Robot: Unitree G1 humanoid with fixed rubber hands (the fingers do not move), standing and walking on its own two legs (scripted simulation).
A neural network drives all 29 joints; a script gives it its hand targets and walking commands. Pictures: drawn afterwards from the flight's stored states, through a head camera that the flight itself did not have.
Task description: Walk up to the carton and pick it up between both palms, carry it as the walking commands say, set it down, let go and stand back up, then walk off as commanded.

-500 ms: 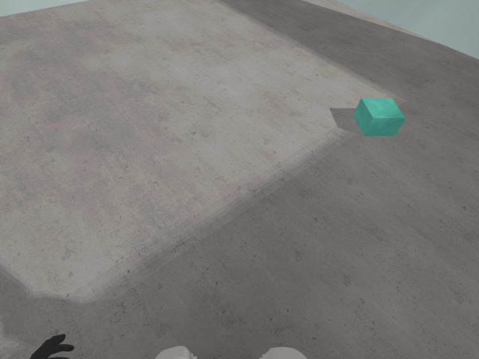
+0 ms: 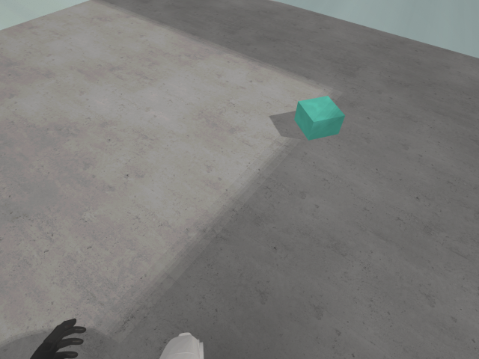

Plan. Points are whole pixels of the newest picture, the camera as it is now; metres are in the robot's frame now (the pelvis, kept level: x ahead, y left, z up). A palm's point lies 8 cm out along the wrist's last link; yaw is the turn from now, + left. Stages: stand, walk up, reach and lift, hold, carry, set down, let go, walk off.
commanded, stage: walk up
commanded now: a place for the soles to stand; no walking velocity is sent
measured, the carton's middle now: (318, 117) +1.55 -0.46 -0.70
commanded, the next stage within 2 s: none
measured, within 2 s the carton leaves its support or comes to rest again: neither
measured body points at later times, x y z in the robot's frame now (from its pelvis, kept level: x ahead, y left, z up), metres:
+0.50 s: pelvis +0.25 -0.07 -0.01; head +0.25 -0.07 +0.44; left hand +0.46 +0.23 -0.09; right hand +0.21 -0.45 -0.10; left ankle +0.20 +0.11 -0.73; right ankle +0.34 -0.21 -0.74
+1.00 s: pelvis +0.49 -0.14 -0.01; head +0.51 -0.12 +0.44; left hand +0.63 +0.17 -0.13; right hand +0.51 -0.49 -0.08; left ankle +0.58 -0.03 -0.73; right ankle +0.46 -0.27 -0.69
